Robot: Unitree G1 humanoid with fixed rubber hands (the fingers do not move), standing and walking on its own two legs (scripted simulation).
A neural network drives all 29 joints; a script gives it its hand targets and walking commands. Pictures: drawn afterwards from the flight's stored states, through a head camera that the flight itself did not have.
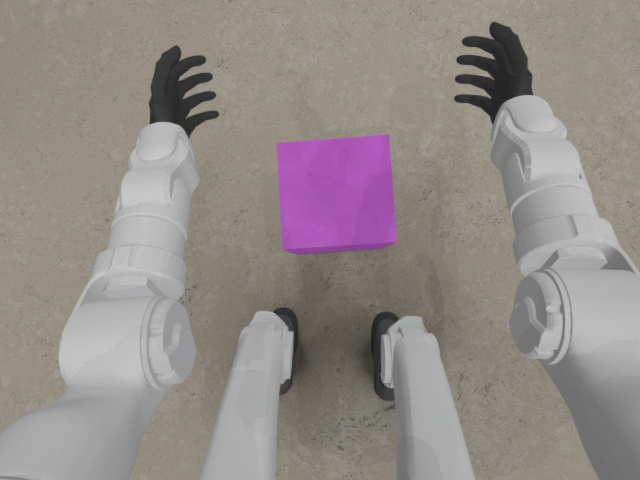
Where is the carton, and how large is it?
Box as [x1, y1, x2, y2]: [277, 135, 396, 253]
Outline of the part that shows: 388,135 277,143 283,249 294,253 382,248 396,241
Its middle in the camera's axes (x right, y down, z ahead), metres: +0.03 -0.09 +0.83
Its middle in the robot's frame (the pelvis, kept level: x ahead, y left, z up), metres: +0.48 +0.01 -0.49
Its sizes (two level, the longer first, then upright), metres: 0.210 0.200 0.250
